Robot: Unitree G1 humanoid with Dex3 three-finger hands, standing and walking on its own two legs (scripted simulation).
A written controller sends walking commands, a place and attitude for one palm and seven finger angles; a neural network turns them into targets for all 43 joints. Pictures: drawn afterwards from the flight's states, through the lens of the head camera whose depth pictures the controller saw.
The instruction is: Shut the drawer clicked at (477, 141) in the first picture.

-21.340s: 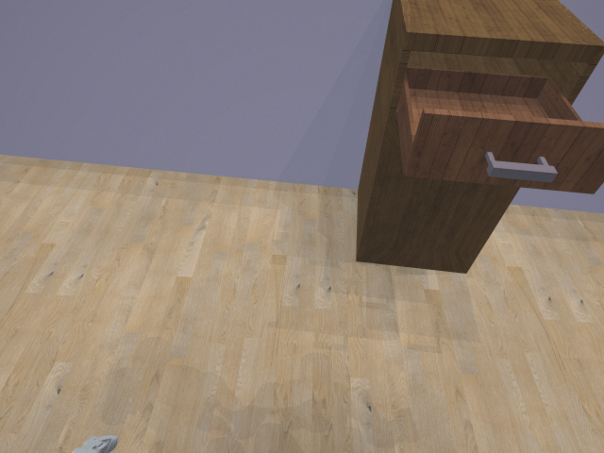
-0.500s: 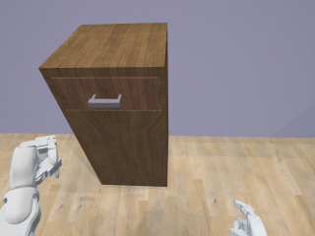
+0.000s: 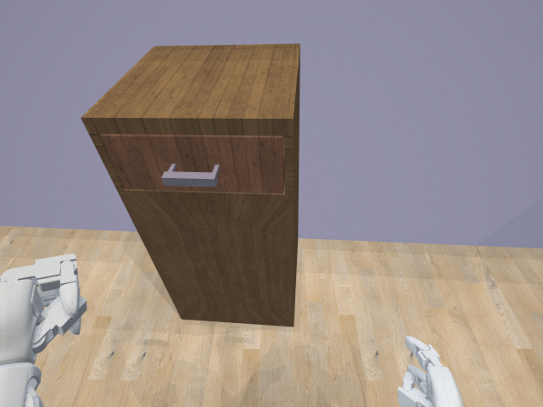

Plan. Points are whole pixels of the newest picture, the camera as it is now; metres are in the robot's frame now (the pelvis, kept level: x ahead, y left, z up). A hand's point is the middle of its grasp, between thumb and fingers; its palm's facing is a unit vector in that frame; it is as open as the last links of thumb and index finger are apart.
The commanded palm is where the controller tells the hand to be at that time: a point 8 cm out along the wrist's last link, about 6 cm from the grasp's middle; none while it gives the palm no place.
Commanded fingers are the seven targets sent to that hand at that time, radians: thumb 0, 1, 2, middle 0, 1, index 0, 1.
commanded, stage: step back with the hand held close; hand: left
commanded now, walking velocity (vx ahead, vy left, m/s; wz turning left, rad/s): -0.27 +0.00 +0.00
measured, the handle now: (192, 173) +0.58 +0.26 +0.02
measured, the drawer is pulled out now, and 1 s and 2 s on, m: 0.00 0.00 0.00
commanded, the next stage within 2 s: stop stepping back and stand still in 1.46 s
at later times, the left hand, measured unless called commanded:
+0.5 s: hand (45, 324) +0.15 +0.26 +0.16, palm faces +0.31 -0.80 -0.51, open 3.2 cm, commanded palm +0.09 +0.30 +0.17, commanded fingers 0.00 0.90 0.90 -1.40 -1.60 -1.40 -1.60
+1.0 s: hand out of the picture +0.09 +0.28 +0.16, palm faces +0.35 -0.80 -0.49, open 3.2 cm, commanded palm +0.02 +0.31 +0.17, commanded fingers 0.00 0.90 0.90 -1.40 -1.60 -1.40 -1.60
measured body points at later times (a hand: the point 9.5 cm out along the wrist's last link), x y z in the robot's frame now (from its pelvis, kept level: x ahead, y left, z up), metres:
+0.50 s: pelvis -0.05 +0.03 -0.01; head -0.02 +0.02 +0.44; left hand +0.13 +0.30 +0.19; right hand +0.12 -0.21 -0.09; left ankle +0.01 +0.11 -0.74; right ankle -0.04 -0.10 -0.74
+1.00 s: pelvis -0.11 +0.03 -0.01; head -0.06 +0.05 +0.44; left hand +0.06 +0.32 +0.19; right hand +0.08 -0.19 -0.09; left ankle +0.01 +0.11 -0.74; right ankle -0.14 -0.09 -0.74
